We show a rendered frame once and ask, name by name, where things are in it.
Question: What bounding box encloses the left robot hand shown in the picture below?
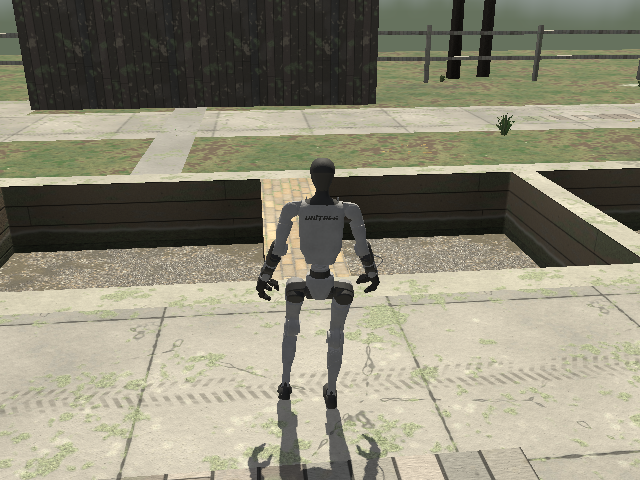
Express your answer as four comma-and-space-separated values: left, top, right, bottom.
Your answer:
256, 277, 279, 301

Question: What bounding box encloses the robot left thigh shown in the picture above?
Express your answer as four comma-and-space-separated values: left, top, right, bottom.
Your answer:
285, 277, 306, 336

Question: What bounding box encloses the robot right forearm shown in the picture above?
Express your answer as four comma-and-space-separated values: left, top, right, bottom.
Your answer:
359, 241, 378, 278

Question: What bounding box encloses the robot left forearm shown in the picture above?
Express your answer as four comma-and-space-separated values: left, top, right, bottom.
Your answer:
259, 240, 281, 282

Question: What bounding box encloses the right robot hand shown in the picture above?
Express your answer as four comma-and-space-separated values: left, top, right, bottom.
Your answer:
356, 273, 380, 293

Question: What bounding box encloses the left robot upper arm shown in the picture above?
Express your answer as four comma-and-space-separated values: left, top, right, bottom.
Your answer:
272, 201, 301, 256

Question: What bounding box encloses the right robot upper arm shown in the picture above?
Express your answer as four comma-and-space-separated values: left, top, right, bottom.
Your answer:
342, 201, 370, 256

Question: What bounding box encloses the robot left foot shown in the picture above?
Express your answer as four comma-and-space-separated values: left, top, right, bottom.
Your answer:
277, 382, 292, 400

